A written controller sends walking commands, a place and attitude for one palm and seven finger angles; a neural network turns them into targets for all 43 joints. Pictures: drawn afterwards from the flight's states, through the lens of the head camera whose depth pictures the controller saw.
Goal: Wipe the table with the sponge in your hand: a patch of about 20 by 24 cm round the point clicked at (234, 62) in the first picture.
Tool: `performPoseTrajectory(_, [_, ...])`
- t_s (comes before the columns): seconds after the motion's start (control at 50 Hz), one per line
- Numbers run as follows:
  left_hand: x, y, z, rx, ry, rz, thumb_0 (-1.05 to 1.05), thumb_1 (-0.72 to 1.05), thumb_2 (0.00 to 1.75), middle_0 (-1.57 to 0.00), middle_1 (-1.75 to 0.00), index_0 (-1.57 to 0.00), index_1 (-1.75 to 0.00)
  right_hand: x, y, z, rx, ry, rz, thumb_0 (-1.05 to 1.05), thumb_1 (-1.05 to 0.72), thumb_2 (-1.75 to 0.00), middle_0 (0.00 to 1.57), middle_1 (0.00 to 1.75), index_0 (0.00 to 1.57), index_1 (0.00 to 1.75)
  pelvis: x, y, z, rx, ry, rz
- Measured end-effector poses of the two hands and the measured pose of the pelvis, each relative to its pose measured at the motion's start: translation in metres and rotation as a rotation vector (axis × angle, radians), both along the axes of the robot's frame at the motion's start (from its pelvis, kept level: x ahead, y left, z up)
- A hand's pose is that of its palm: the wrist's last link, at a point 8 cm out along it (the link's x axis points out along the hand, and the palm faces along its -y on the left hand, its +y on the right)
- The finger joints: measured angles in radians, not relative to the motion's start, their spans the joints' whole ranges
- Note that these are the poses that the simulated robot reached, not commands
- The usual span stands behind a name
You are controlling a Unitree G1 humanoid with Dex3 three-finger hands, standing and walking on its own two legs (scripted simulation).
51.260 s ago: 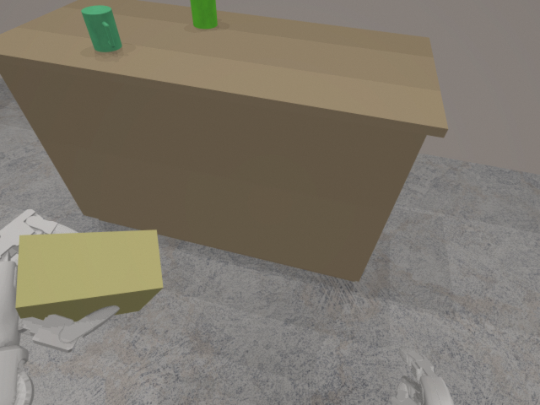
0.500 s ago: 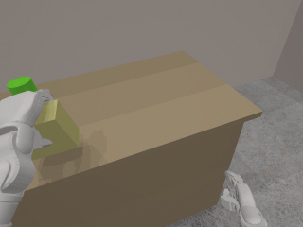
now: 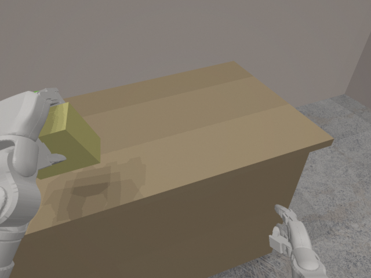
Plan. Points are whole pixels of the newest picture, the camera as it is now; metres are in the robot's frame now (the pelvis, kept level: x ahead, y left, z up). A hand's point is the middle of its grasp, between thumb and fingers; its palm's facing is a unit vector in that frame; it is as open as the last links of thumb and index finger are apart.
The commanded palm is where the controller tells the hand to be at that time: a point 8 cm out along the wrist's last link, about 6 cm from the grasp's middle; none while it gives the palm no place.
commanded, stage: lift the sponge slowly off the table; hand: left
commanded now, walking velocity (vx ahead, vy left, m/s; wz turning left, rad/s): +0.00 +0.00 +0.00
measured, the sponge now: (60, 148) +0.26 +0.31 +0.19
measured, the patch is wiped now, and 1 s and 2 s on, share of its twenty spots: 1.00 1.00 1.00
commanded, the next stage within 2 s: bring the sponge back beside the body in 0.28 s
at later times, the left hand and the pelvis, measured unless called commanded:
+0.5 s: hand (49, 126) +0.26 +0.30 +0.25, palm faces +0.35 -0.10 -0.93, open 10.2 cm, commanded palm +0.20 +0.30 +0.32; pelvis +0.00 +0.00 +0.00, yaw +0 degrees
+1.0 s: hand (47, 143) +0.23 +0.29 +0.24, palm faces +0.35 -0.13 -0.93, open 10.2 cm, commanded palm +0.17 +0.29 +0.32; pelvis +0.00 +0.00 +0.00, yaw -1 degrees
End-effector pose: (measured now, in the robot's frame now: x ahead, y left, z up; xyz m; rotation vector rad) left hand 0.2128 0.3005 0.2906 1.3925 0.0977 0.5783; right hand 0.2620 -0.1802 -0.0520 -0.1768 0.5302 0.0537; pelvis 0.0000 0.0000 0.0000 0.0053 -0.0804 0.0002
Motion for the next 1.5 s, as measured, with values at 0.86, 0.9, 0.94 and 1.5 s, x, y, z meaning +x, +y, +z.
performPoseTrajectory(0.86, [-0.016,-0.001,0.001,-0.057,-0.033,0.028,-0.01,-0.51,1.06,-0.70,-1.34,-0.75,-1.31,0.000,-0.004,0.005,0.002,0.007,0.004,0.01,-0.90,-0.90,0.20,0.30,0.20,0.30,-0.001,-0.003,0.000,0.000,0.001,-0.012])
performPoseTrajectory(0.9, [-0.018,-0.003,-0.003,-0.067,-0.027,0.024,-0.01,-0.51,1.05,-0.70,-1.34,-0.75,-1.31,0.000,-0.006,0.005,-0.002,0.000,0.002,0.01,-0.90,-0.90,0.20,0.30,0.20,0.30,-0.001,-0.003,0.000,0.000,-0.002,-0.010])
performPoseTrajectory(0.94, [-0.020,-0.007,-0.007,-0.071,-0.022,0.010,-0.01,-0.51,1.05,-0.70,-1.34,-0.75,-1.31,0.000,-0.007,0.006,-0.006,-0.005,0.000,0.01,-0.90,-0.90,0.20,0.30,0.20,0.30,-0.002,-0.003,0.000,0.000,-0.005,-0.009])
performPoseTrajectory(1.5, [-0.048,-0.024,-0.009,-0.063,-0.075,-0.070,-0.01,-0.52,1.05,-0.70,-1.33,-0.75,-1.31,-0.008,-0.005,0.010,-0.003,-0.032,-0.008,0.01,-0.90,-0.90,0.20,0.30,0.20,0.30,-0.006,-0.002,-0.002,-0.001,-0.029,-0.025])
